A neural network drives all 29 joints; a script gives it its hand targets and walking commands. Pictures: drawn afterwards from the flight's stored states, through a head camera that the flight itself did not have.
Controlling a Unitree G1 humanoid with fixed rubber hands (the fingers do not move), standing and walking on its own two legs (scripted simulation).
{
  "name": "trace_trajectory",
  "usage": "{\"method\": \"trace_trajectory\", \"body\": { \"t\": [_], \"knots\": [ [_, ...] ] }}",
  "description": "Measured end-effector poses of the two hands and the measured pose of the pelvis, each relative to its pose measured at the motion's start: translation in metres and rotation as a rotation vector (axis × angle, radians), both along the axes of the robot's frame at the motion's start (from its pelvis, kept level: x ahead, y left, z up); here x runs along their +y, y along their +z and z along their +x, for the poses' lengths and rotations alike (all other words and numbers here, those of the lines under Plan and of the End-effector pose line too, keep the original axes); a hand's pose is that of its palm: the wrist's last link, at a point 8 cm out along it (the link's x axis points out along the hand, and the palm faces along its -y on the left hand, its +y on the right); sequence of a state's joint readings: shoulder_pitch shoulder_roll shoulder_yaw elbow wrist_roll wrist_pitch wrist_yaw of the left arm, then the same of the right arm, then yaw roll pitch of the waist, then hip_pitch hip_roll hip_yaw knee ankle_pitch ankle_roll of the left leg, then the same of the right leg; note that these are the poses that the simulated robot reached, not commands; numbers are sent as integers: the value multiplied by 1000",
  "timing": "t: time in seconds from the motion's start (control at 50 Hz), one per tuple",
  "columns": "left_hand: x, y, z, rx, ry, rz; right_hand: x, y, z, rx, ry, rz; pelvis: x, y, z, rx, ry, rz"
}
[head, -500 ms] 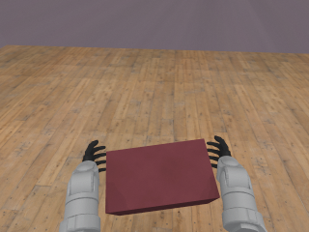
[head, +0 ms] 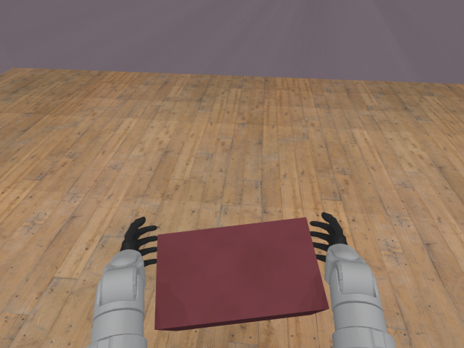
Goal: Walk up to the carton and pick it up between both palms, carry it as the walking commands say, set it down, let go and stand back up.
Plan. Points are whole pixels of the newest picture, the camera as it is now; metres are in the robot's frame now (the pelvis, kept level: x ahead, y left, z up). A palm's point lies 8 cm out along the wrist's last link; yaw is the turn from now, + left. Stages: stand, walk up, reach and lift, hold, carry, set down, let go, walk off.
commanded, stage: reach and lift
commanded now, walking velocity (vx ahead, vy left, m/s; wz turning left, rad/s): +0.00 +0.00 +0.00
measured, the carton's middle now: (238, 276) +0.29 -0.01 -0.05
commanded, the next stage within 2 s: hold in 0.06 s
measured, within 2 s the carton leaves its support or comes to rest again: neither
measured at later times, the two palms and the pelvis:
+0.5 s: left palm (132, 256) +0.28 +0.18 +0.05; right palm (339, 252) +0.27 -0.19 +0.05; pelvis -0.01 -0.01 +0.00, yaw +0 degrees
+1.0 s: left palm (129, 260) +0.28 +0.19 +0.04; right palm (334, 255) +0.27 -0.18 +0.04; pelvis +0.00 +0.00 +0.00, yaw +0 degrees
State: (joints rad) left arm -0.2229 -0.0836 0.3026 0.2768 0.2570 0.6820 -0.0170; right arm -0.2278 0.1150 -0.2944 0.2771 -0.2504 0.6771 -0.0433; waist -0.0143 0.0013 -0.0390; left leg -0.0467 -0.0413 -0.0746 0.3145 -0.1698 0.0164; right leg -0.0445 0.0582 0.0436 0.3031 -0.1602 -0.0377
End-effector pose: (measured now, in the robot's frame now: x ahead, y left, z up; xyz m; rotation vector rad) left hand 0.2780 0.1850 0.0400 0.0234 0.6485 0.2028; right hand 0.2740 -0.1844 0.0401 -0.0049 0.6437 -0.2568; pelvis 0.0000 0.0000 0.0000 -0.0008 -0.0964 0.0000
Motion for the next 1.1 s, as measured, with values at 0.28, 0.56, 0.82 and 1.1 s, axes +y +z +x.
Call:
{"method": "trace_trajectory", "body": {
  "t": [0.28, 0.56, 0.82, 1.1],
  "knots": [
    [-4, 3, -5, 0, -11, 10, -4, -1, -11, 1, -26, 8, -1, -2, -11, -18, -10, 3],
    [-3, 4, 0, -10, 2, -7, -2, 4, -2, -1, -14, -4, -7, -2, -7, -8, -6, 2],
    [1, -1, 2, -4, -8, -14, 1, 1, -1, 11, -5, -17, -7, 0, 2, 3, -3, 1],
    [7, 0, -3, -6, -6, -1, 8, -3, -6, 8, -14, 0, 3, -1, -2, 2, -5, -1]
  ]
}}
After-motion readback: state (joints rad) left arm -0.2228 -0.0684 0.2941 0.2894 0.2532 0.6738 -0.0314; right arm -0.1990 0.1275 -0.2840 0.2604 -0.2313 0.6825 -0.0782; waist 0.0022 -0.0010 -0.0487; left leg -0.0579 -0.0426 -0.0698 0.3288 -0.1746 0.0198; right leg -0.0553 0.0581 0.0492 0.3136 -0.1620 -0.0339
